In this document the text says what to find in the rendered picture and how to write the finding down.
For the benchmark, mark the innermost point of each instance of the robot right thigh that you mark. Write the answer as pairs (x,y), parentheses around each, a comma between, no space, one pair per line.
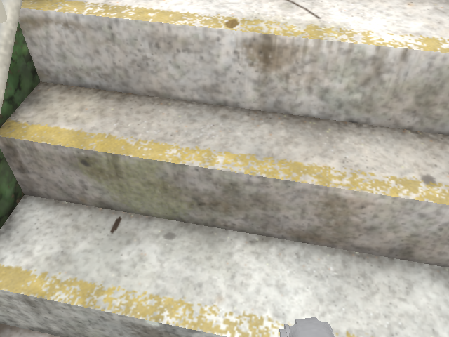
(308,327)

